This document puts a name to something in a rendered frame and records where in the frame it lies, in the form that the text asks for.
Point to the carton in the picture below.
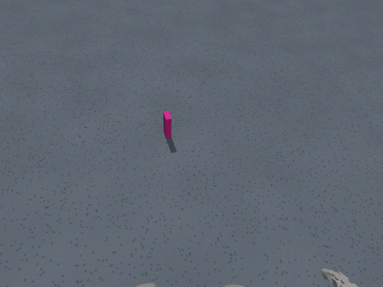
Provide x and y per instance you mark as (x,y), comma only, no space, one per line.
(167,124)

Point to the right robot hand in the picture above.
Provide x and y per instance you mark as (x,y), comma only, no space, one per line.
(337,279)

